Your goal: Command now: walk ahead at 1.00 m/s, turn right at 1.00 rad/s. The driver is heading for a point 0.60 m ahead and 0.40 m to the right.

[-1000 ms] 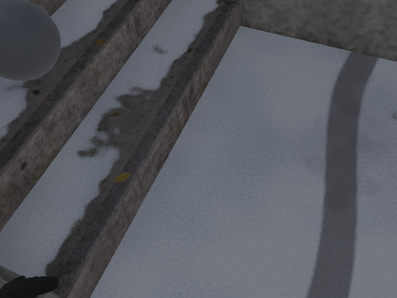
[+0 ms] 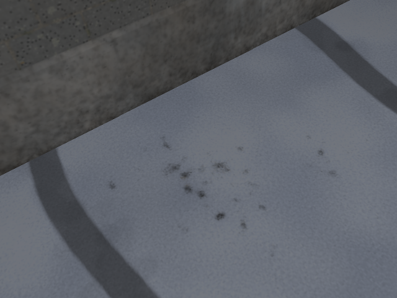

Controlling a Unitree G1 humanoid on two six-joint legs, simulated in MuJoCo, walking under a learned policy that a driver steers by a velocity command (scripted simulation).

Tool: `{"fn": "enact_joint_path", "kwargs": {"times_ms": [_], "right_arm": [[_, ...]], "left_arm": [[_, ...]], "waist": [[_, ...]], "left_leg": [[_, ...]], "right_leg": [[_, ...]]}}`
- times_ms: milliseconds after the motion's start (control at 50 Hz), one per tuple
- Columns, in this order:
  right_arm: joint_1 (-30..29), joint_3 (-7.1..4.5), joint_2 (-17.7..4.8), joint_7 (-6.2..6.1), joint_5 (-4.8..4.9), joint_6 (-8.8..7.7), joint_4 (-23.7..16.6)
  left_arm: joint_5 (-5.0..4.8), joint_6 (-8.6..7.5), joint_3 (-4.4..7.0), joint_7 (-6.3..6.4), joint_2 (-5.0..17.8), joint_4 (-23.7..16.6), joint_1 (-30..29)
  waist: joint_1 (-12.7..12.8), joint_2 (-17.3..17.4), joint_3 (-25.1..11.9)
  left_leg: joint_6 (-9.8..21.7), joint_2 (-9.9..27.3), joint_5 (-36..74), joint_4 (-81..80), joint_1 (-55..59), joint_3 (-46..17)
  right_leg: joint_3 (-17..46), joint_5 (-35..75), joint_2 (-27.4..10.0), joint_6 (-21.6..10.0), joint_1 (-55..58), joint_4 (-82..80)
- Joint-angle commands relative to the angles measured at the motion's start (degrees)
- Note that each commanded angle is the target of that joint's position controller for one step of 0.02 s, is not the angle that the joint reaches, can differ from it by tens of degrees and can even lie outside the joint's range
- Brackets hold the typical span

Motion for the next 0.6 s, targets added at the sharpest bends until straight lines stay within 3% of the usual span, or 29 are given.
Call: {"fn": "enact_joint_path", "kwargs": {"times_ms": [20,40,60,80,100,120,140,160,180,200,220,240,260,280,300,320,340,360,380,400,420,440,480,540,600], "right_arm": [[-2.96,-0.96,-7.25,1.45,-1.19,-1.89,-5.87],[-4.42,-1.1,-7.38,1.65,-2.1,-1.46,-5.9],[-9.27,-0.74,-6.93,1.73,-1.37,-0.83,-7.48],[-12.42,0.05,-5.26,2.06,-1.63,-0.56,-8.18],[-13.77,1.11,-2.16,2.52,-2.93,-0.41,-8.82],[-16.17,1.41,-1.23,2.57,-1.93,-0.39,-9.82],[-18.57,1.25,-0.51,2.5,-0.52,-0.18,-11.12],[-18.59,0.81,-1.62,2.3,0.23,-0.31,-11.39],[-17.64,0.43,-3.33,2.49,0.14,-0.57,-10.98],[-18.12,-0.12,-5.47,2.61,-0.36,-0.51,-10.91],[-17.54,-0.62,-5.8,2.4,0.39,-0.74,-11.03],[-14.97,-1.32,-5.86,1.32,0.87,-0.64,-10.72],[-7.14,-2.69,-8.55,0.57,1.0,-0.45,-9.63],[6.15,-4.05,-11.11,-0.15,1.8,0.12,-6.78],[20.87,-4.29,-12.75,-0.75,0.49,0.95,-4.61],[18.82,-3.8,-15.64,1.13,-2.98,0.67,-2.86],[11.84,-2.72,-8.63,1.84,-2.75,0.34,-6.14],[8.23,-2.43,-5.45,1.42,-2.04,1.0,-6.28],[8.07,-2.33,-5.32,1.33,-2.36,1.44,-4.13],[6.71,-2.24,-5.41,1.17,-2.8,1.26,-2.25],[5.56,-1.68,-3.84,0.81,-3.22,1.05,-1.29],[6.0,-0.96,-1.52,1.0,-2.82,0.88,0.16],[6.81,-0.42,-0.7,1.67,-1.04,0.66,2.56],[7.51,-1.62,-5.69,1.31,-1.72,0.29,3.43],[9.26,-1.49,-7.4,0.82,-1.21,0.27,4.51]], "left_arm": [[0.4,-1.74,2.12,0.11,8.18,-4.55,0.17],[0.2,-1.87,1.95,0.78,8.21,-4.22,-0.47],[0.85,-2.11,1.73,1.46,7.68,-4.37,-1.92],[0.51,-2.08,1.93,2.04,8.12,-3.97,-2.46],[-0.15,-1.84,2.18,2.33,8.71,-3.03,-1.12],[-0.32,-1.71,2.72,2.68,9.13,-2.05,0.61],[-0.11,-0.55,2.62,3.46,8.9,-1.06,2.86],[-0.13,-0.23,2.49,4.15,8.0,-0.01,3.63],[-0.75,-0.97,3.07,3.9,9.39,0.23,4.94],[-0.75,-1.12,4.1,4.06,11.73,-0.12,3.38],[-0.97,-0.94,3.48,3.98,9.33,0.62,4.97],[-1.13,-0.31,3.39,4.05,7.86,1.91,5.73],[0.12,0.2,3.45,3.71,8.82,1.43,5.08],[1.99,0.16,2.95,3.36,8.8,-0.21,0.84],[3.65,-0.22,1.43,3.04,4.2,-1.77,-0.61],[-1.48,-0.57,-1.03,2.56,-4.34,-4.21,13.36],[-3.78,0.03,-0.71,2.82,2.13,-2.16,11.07],[-2.9,0.73,0.26,2.85,6.13,-3.1,3.57],[-1.16,0.89,0.23,2.87,6.23,-4.35,-2.18],[0.15,0.53,0.08,2.81,5.07,-5.42,-4.99],[-0.02,0.87,0.04,2.5,4.34,-5.4,-5.37],[-1.12,1.39,-0.14,2.16,3.15,-4.96,-4.33],[-1.7,2.02,-1.0,1.98,0.23,-6.1,-7.02],[-0.16,1.61,-1.6,1.29,0.49,-6.55,-9.87],[0.41,0.76,-1.89,-0.26,2.01,-8.73,-17.18]], "waist": [[-0.5,-6.97,-3.5],[-0.76,-5.33,-1.32],[-1.16,-1.95,1.97],[-1.25,-1.97,2.4],[0.82,-4.48,3.39],[2.37,-5.34,5.13],[2.72,-6.38,4.67],[2.16,-7.86,3.72],[3.04,-8.7,3.38],[2.44,-8.08,4.44],[2.25,-9.05,3.59],[0.25,-11.16,2.67],[-4.22,-11.08,-3.16],[-12.44,-12.48,-11.01],[-16.84,-7.44,-22.19],[-4.71,29.73,-31.36],[-5.59,26.3,-23.77],[-7.28,15.99,-15.29],[-6.94,3.52,-9.78],[-4.83,0.81,-5.22],[-3.23,0.83,-3.17],[-2.28,2.44,-2.39],[-1.25,1.51,1.03],[0.1,-1.72,4.89],[-0.91,-2.83,7.67]], "left_leg": [[1.61,1.53,8.41,-10.96,-21.43,-4.92],[0.07,0.9,9.03,-16.43,-19.35,-4.16],[-1.83,-0.32,13.3,-22.33,-16.65,-1.98],[-3.03,-2.88,18.62,-30.29,-11.07,0.65],[-3.17,-4.68,21.71,-37.02,-6.3,3.65],[-3.43,-5.82,24.59,-41.56,-3.74,4.61],[-3.31,-6.51,28.99,-42.73,-0.96,2.64],[-3.1,-6.57,32.06,-44.73,0.76,1.35],[-3.08,-6.4,32.33,-46.71,1.86,1.21],[-3.35,-5.55,31.86,-47.32,2.15,-0.93],[-3.21,-5.3,29.9,-46.82,2.74,-0.7],[-3.01,-4.68,24.66,-47.69,4.52,-1.3],[-2.48,-6.55,18.73,-44.66,13.0,0.97],[-2.0,-5.43,17.32,-41.05,27.52,2.53],[-0.21,3.63,3.32,-34.98,48.49,-9.0],[8.16,17.04,-26.14,-56.31,57.06,-46.12],[8.49,17.45,-36.06,-63.71,50.38,-51.72],[8.01,16.31,-27.51,-63.12,42.57,-40.62],[7.42,13.91,-13.46,-62.48,34.13,-31.02],[7.95,11.95,-5.82,-63.21,25.83,-25.14],[8.21,10.41,-0.73,-63.6,20.91,-20.12],[8.78,9.86,1.54,-63.93,19.74,-16.65],[9.93,10.85,3.07,-66.55,17.85,-13.23],[11.37,12.46,9.46,-70.58,17.24,-6.62],[9.17,9.37,14.71,-74.74,16.41,4.22]], "right_leg": [[29.09,-1.72,-11.45,-13.78,19.75,-26.67],[27.38,1.19,-11.38,-14.2,16.77,-28.16],[23.93,6.41,-9.79,-13.84,10.92,-28.68],[19.16,10.65,-7.11,-13.39,5.34,-28.35],[15.62,10.43,-4.63,-12.6,0.98,-29.87],[16.0,9.51,-4.35,-11.48,-1.1,-31.25],[17.88,13.48,-6.17,-9.75,-1.43,-29.25],[18.47,13.07,-6.41,-8.3,-0.85,-28.23],[19.17,9.05,-6.64,-7.97,0.89,-29.33],[21.23,7.92,-7.54,-7.14,3.24,-29.53],[22.52,11.03,-8.94,-6.74,6.4,-27.86],[21.59,18.93,-8.35,-5.61,9.03,-22.88],[21.43,32.84,-7.53,-4.38,11.02,-15.2],[19.66,37.67,-5.09,-2.09,6.75,-2.03],[18.41,26.42,-2.76,0.05,-5.38,19.99],[16.01,-9.91,3.14,1.26,-19.67,41.94],[13.08,-4.1,-1.57,0.96,-24.43,45.74],[9.21,0.56,-3.64,1.48,-25.82,46.8],[8.08,1.28,-6.23,1.03,-23.44,44.75],[7.55,2.79,-7.86,0.44,-20.65,40.33],[8.5,3.06,-9.49,0.12,-17.45,37.76],[8.9,1.99,-10.16,-0.5,-16.93,36.06],[9.1,-0.05,-10.68,-1.12,-20.47,32.62],[9.86,7.88,-10.04,0.4,-25.53,24.91],[4.59,19.64,-9.47,0.74,-23.22,12.04]]}}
